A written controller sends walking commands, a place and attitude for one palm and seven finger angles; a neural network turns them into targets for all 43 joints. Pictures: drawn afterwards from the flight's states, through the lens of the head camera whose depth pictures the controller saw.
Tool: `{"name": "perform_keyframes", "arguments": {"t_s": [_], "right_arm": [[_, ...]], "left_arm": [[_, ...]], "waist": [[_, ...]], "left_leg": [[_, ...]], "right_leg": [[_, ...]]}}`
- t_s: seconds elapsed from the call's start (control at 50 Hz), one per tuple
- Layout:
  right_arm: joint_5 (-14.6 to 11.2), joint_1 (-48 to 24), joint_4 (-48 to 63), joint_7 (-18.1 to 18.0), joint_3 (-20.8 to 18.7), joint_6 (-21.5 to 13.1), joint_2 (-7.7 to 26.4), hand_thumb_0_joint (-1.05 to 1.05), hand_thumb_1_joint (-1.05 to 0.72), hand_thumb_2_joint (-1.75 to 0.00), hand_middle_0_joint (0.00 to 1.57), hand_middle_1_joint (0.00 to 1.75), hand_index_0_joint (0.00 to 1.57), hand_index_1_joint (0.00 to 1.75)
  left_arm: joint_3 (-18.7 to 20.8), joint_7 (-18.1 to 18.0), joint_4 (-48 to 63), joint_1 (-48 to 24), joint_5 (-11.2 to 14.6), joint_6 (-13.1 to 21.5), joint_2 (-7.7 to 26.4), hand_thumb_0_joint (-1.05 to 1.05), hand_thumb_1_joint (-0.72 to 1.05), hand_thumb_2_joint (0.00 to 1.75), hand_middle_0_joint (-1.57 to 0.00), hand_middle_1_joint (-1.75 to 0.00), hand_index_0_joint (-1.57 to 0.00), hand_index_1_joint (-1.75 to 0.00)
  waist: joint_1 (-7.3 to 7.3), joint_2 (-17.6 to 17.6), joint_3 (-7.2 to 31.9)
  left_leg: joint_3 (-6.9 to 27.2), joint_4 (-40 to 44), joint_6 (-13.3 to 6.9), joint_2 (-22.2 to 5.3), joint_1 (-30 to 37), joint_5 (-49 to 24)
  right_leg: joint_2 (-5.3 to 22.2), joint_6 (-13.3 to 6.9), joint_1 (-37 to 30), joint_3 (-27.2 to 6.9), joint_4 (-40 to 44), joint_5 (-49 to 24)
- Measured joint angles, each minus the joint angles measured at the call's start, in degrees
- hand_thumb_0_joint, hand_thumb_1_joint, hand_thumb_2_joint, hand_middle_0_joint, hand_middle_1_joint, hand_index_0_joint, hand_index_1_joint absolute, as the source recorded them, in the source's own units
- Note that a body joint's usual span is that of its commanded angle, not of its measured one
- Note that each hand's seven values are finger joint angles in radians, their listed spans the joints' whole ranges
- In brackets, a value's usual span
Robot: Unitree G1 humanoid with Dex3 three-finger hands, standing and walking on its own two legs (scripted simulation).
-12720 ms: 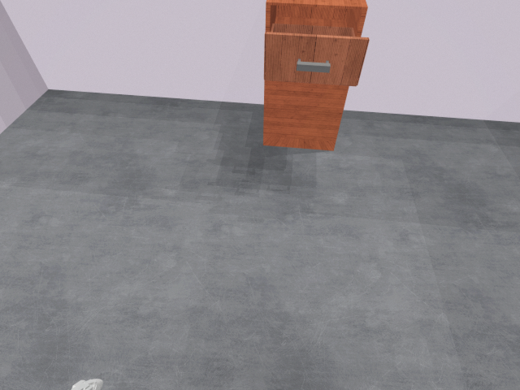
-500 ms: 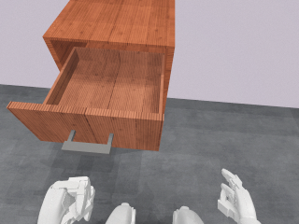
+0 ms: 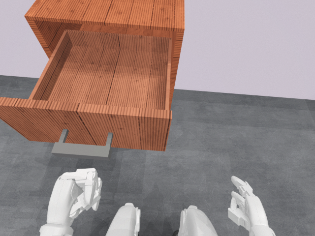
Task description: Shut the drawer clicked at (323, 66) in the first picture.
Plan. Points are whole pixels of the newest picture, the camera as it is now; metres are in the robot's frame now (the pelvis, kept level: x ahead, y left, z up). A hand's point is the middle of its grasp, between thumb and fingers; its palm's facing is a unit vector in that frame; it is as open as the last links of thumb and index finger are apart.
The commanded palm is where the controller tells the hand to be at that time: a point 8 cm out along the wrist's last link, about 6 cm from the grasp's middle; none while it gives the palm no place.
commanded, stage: bring the fist close to the handle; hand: left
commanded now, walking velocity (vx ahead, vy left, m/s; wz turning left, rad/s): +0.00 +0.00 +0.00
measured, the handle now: (85, 142) +0.32 +0.19 +0.04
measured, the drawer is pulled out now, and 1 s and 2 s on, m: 0.28 0.28 0.15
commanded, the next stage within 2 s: push the drawer shut in 0.32 s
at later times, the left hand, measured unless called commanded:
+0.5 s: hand (94, 197) +0.20 +0.15 +0.04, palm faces -0.03 -1.00 -0.02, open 3.3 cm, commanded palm +0.19 +0.20 +0.04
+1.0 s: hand (97, 179) +0.24 +0.15 +0.04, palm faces -0.04 -1.00 -0.03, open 3.0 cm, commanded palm +0.24 +0.20 +0.04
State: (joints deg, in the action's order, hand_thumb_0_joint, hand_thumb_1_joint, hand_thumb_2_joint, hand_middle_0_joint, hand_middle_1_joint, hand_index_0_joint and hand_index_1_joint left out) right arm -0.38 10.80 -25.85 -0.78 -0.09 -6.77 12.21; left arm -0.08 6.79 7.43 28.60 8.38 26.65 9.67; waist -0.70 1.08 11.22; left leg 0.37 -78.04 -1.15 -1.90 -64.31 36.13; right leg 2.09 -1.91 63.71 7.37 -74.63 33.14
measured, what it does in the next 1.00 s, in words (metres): stands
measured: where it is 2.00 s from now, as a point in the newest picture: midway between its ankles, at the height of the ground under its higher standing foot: outside the picture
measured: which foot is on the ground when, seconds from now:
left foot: down 0.00-1.00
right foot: down 0.00-1.00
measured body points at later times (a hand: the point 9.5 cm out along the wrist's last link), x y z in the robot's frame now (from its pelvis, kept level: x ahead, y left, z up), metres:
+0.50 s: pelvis +0.00 +0.00 +0.00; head +0.10 +0.02 +0.44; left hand +0.20 +0.20 +0.05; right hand +0.21 -0.22 -0.07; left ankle +0.01 +0.10 -0.61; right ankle +0.02 -0.11 -0.61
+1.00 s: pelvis +0.00 +0.00 +0.01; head +0.10 +0.02 +0.44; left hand +0.24 +0.20 +0.04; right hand +0.18 -0.23 -0.08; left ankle +0.01 +0.10 -0.61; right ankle +0.02 -0.11 -0.61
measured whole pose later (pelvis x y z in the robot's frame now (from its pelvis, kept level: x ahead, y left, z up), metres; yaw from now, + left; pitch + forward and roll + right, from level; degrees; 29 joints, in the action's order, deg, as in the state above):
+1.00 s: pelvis +0.00 +0.00 +0.01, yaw +0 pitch +22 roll -3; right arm 0.0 12.6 -26.8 -0.5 1.0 -5.8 14.0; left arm 0.0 5.4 2.1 20.0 8.7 26.2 11.2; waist -1.5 1.8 10.9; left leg 0.6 -76.6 -1.5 -1.4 -64.0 35.0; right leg 2.3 -1.5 63.0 7.5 -72.8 32.0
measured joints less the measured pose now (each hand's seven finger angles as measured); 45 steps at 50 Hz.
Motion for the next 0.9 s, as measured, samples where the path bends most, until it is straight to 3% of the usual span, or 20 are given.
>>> {"name": "perform_keyframes", "arguments": {"t_s": [0.14,0.46,0.78,0.9], "right_arm": [[-0.28,0.25,0.10,0.12,-0.10,1.22,-0.42,0.01,-0.91,-0.90,0.21,0.30,0.20,0.30],[-0.24,-0.21,0.68,-0.02,-0.18,1.03,0.01,0.01,-0.91,-0.90,0.21,0.30,0.20,0.30],[-0.03,1.04,0.49,0.22,1.25,1.68,0.32,0.01,-0.91,-0.90,0.21,0.30,0.20,0.30],[0.12,1.83,-0.15,0.35,1.24,1.51,0.93,0.01,-0.91,-0.90,0.21,0.30,0.20,0.30]], "left_arm": [[-0.01,-0.04,1.81,1.25,0.37,-1.20,-0.02,0.01,0.90,0.90,-1.40,-1.60,-1.40,-1.60],[0.00,0.50,1.81,2.58,0.78,0.44,0.25,0.01,0.90,0.90,-1.40,-1.60,-1.40,-1.60],[0.51,-1.18,-1.28,-5.49,0.32,-2.75,1.06,0.01,0.90,0.90,-1.40,-1.60,-1.40,-1.60],[0.61,-1.19,-3.26,-6.84,0.46,-1.91,1.38,0.01,0.89,0.91,-1.40,-1.60,-1.40,-1.60]], "waist": [[-0.09,0.29,-0.10],[-0.01,0.33,0.23],[-0.87,0.49,0.13],[-1.18,0.58,0.04]], "left_leg": [[-0.13,0.87,-0.10,0.01,0.71,-0.18],[0.15,-0.01,-0.21,0.14,0.05,0.07],[0.21,0.74,-0.23,0.13,0.11,-0.57],[0.09,1.67,-0.28,0.19,0.79,-0.91]], "right_leg": [[-0.07,0.16,-0.69,-0.14,0.91,-0.25],[0.04,0.25,-0.27,0.07,0.29,-0.05],[-0.07,0.26,-0.40,0.09,1.16,-0.74],[-0.07,0.36,-1.04,-0.03,2.06,-1.09]]}}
